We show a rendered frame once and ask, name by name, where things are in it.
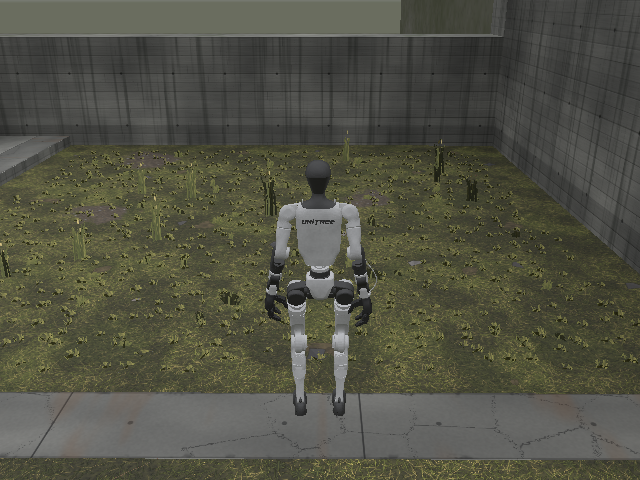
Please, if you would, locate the left robot hand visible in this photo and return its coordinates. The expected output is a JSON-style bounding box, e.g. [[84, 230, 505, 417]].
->
[[265, 293, 288, 321]]

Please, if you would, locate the left robot forearm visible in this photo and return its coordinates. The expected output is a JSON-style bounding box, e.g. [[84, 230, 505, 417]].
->
[[266, 245, 285, 295]]

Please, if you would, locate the right robot shin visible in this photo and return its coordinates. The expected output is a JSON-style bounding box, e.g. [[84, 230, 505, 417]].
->
[[334, 335, 349, 402]]

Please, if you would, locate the right robot forearm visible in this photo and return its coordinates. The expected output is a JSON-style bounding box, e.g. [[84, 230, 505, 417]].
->
[[352, 245, 371, 299]]

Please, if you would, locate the robot right upper arm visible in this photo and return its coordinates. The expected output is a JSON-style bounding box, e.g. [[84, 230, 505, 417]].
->
[[339, 203, 362, 260]]

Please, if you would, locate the right robot hand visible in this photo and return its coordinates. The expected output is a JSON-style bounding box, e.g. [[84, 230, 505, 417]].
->
[[348, 297, 372, 327]]

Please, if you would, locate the robot right foot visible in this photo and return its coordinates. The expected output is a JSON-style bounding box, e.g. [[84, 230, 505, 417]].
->
[[332, 388, 346, 416]]

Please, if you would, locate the robot left upper arm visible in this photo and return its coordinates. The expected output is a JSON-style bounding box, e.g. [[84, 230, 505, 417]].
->
[[274, 203, 298, 260]]

